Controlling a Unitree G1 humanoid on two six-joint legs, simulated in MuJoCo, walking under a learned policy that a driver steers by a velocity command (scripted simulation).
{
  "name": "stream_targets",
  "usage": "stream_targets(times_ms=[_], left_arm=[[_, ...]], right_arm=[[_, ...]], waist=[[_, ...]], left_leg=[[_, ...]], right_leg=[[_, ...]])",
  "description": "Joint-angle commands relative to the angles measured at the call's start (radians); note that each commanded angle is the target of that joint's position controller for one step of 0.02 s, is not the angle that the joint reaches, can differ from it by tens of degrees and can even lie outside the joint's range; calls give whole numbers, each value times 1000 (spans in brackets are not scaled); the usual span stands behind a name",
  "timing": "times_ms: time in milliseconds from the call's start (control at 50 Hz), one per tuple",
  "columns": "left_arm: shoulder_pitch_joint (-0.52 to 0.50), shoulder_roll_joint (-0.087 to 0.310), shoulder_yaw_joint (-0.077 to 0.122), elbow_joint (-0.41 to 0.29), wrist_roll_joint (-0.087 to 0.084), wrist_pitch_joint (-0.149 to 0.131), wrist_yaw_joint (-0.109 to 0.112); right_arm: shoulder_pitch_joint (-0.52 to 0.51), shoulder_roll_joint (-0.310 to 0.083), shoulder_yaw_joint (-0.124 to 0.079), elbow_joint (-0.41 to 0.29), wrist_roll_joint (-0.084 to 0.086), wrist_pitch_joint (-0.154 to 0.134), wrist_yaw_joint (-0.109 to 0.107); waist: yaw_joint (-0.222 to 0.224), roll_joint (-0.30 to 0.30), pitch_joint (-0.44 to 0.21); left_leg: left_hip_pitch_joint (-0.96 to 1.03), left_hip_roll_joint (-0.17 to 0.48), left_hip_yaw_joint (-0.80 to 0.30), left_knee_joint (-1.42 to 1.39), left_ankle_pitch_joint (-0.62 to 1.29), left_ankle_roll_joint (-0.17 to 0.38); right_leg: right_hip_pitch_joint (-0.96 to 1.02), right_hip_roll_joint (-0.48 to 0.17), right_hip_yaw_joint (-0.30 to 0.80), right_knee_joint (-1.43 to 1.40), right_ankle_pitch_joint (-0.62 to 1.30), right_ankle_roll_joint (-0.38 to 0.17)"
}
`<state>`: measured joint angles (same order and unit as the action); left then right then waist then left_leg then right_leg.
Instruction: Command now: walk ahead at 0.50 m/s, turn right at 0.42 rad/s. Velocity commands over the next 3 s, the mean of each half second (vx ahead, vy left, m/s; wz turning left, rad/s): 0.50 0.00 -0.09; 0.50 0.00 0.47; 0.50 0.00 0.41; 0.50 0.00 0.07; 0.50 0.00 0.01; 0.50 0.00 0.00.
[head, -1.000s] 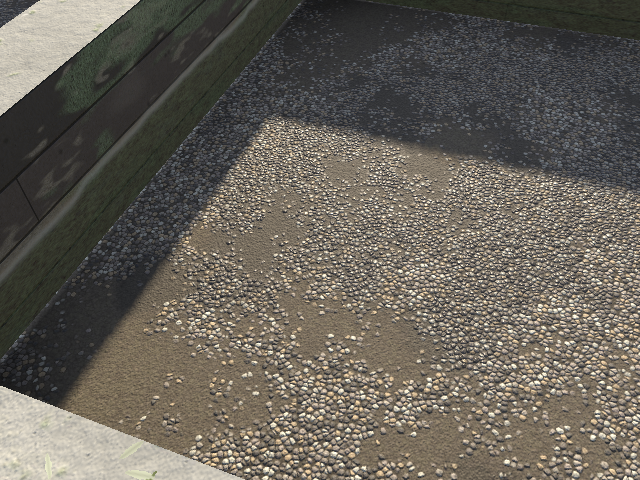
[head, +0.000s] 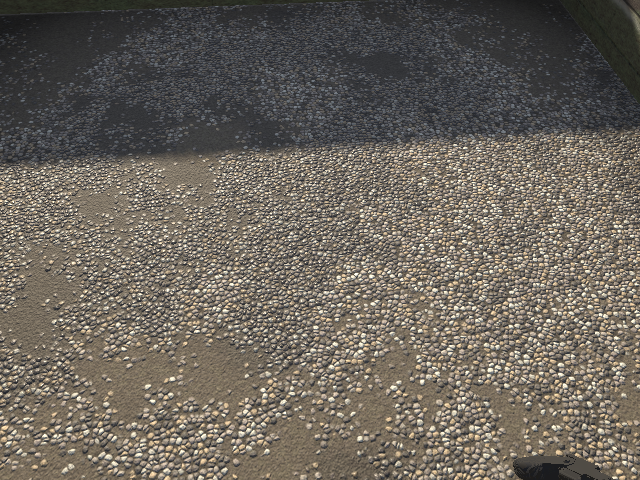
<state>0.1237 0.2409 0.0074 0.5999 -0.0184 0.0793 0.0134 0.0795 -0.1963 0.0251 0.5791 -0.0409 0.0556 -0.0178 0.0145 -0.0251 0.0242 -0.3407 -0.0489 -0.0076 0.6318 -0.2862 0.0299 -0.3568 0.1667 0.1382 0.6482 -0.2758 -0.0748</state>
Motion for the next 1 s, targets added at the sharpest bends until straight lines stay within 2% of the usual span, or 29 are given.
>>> stream_targets(times_ms=[20, 40, 60, 80, 120, 140, 180, 220, 240, 260, 300, 360, 400, 420, 440, 520, 540, 640, 860, 920, 1000], left_arm=[[-127, 96, 22, -131, -4, -27, 0], [-156, 116, 29, -130, 7, -36, -2], [-152, 106, 25, -121, 10, -42, -8], [-134, 78, 16, -114, 12, -44, -18], [-113, 40, 3, -96, 29, -41, -30], [-109, 39, 1, -91, 33, -36, -33], [-107, 49, -4, -86, 31, -33, -34], [-130, 74, -5, -90, 29, -36, -31], [-133, 82, -10, -96, 34, -33, -28], [-137, 87, -11, -98, 29, -31, -26], [-156, 83, -17, -103, 24, -33, -20], [-137, 76, -24, -96, 30, -36, -14], [-124, 73, -27, -92, 35, -39, -14], [-142, 36, -40, -105, 34, -41, -18], [-138, 36, -41, -104, 34, -44, -19], [-130, 47, -32, -108, 39, -48, -13], [-128, 35, -37, -108, 48, -49, -10], [-108, 34, -27, -118, 50, -51, -7], [-106, 33, -2, -141, 57, -57, 1], [-118, 25, 2, -149, 60, -53, 0], [-133, 26, 12, -152, 56, -44, -3]], right_arm=[[60, -151, -42, -55, 7, -24, 8], [48, -149, -38, -57, 13, -25, 8], [14, -134, -31, -64, 17, -25, 7], [-35, -122, -25, -69, 29, -27, 6], [-78, -108, -17, -76, 39, -32, 15], [-81, -101, -15, -76, 39, -32, 19], [-97, -82, -10, -89, 34, -25, 26], [-74, -60, -5, -92, 29, -18, 29], [-43, -47, 3, -91, 18, -20, 27], [-18, -57, 0, -86, 12, -23, 25], [1, -71, -5, -74, 13, -29, 23], [-6, -64, -5, -58, 24, -31, 23], [-19, -63, -7, -53, 30, -26, 24], [-30, -54, -5, -53, 25, -22, 23], [-31, -54, -7, -52, 26, -18, 22], [-28, -71, -19, -48, 36, -13, 17], [-34, -67, -19, -52, 33, -6, 18], [-36, -75, -26, -62, 32, 11, 13], [-47, -112, -41, -82, 50, 30, 10], [-44, -115, -41, -85, 51, 32, 11], [-43, -116, -40, -80, 52, 29, 9]], waist=[[-85, 272, -76], [-79, 206, -30], [-58, 151, -27], [-23, 129, -31], [3, 140, -50], [9, 133, -54], [20, 87, -54], [3, -36, -48], [-7, -119, -35], [-17, -138, -30], [-18, -117, -45], [-2, -50, -85], [6, -24, -89], [13, -3, -97], [12, 4, -100], [4, 13, -100], [2, 7, -103], [-9, 18, -104], [-24, 40, -122], [-30, 30, -135], [-46, 46, -156]], left_leg=[[327, 293, -406, -293, -127, 96], [267, 315, -440, -319, -127, 123], [212, 300, -413, -323, -126, 124], [132, 258, -347, -319, -156, 104], [20, 170, -243, -314, -170, 57], [10, 150, -211, -304, -178, 45], [13, 116, -136, -252, -175, 28], [48, 71, -36, -148, -94, 9], [63, 59, 12, -97, -35, -3], [68, 53, 31, -81, -28, -9], [92, 54, 28, -90, -18, -10], [147, 51, -5, -99, 15, 5], [167, 46, -27, -93, 38, 14], [164, 50, -35, -93, 69, 6], [164, 48, -46, -90, 72, 6], [138, 36, -80, -63, 88, 9], [135, 31, -90, -55, 93, 10], [97, 13, -118, -14, 156, 22], [-6, 13, -258, 0, 374, 69], [-42, 9, -288, -1, 425, 70], [-64, -2, -315, -13, 461, 76]], right_leg=[[-306, -58, 50, 12, -179, 40], [-284, -76, 35, 15, -152, 57], [-209, -99, 16, -8, -102, 68], [-92, -112, -14, -59, -22, 72], [111, -97, -44, -103, 17, 66], [144, -99, -41, -110, 1, 59], [153, -117, -12, -127, -28, 41], [116, -155, 68, -195, -99, 19], [85, -186, 126, -245, -103, 4], [75, -206, 169, -268, -95, -10], [91, -214, 177, -267, -20, -17], [124, -209, 116, -233, 76, -4], [126, -204, 79, -214, 118, 8], [144, -195, 52, -200, 163, 17], [151, -191, 36, -189, 182, 22], [186, -200, -1, -147, 304, 46], [192, -203, -13, -141, 334, 46], [220, -209, -70, -89, 392, 55], [277, -194, -197, 8, 316, 80], [303, -196, -211, 21, 320, 80], [325, -202, -229, 21, 259, 80]])
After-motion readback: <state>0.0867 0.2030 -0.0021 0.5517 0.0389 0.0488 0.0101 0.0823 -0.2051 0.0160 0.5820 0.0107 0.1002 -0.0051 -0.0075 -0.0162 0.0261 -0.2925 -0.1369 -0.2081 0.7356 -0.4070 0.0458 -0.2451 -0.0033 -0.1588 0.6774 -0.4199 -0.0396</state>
